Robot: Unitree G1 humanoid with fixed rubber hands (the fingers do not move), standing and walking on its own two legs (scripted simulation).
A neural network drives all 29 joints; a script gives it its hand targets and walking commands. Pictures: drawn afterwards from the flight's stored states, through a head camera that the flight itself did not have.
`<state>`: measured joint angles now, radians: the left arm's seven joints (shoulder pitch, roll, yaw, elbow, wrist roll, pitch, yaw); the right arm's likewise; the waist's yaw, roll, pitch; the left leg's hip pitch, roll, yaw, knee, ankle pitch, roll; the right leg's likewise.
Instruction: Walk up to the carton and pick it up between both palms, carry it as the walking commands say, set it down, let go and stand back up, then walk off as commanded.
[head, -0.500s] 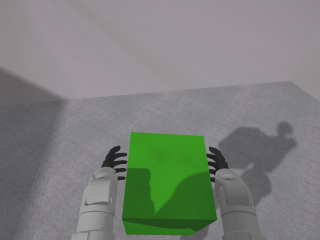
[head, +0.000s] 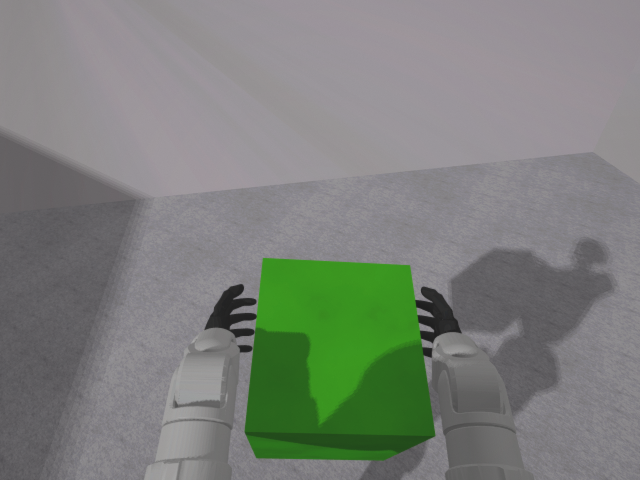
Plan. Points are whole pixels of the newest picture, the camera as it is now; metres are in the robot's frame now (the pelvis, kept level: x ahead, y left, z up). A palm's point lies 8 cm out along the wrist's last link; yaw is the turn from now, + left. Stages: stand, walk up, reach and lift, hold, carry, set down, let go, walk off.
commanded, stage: carry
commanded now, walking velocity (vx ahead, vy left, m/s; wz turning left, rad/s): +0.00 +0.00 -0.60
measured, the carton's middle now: (328, 367) +0.31 +0.00 -0.03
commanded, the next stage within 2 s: none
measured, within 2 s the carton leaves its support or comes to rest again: neither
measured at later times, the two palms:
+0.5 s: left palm (258, 295) +0.33 +0.08 +0.11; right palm (492, 325) +0.28 -0.20 +0.10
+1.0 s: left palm (319, 305) +0.32 +0.00 +0.10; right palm (571, 374) +0.21 -0.25 +0.10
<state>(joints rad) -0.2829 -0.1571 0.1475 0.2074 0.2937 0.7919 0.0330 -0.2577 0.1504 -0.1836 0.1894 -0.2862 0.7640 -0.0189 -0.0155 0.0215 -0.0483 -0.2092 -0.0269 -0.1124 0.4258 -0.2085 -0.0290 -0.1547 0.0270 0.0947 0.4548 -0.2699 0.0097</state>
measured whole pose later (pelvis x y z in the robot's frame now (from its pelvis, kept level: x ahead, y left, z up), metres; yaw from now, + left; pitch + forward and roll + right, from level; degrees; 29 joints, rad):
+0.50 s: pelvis -0.02 +0.00 -0.01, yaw -11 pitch +8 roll -2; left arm -0.45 -0.21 0.21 -0.26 0.10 1.08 0.22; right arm -0.42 0.20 -0.21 -0.25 -0.12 1.08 -0.20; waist 0.03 0.02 -0.07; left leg -0.40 0.16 0.17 0.63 -0.34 -0.03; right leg -0.49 0.01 -0.11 0.70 -0.32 0.04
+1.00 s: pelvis -0.04 +0.01 -0.01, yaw -25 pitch +7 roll +0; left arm -0.46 -0.22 0.24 -0.17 0.13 1.04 0.23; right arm -0.49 0.16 -0.20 -0.11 -0.08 1.06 -0.24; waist 0.01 -0.02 -0.07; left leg -0.40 0.02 0.07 0.68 -0.43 -0.09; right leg -0.49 0.08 0.08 0.55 -0.18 -0.03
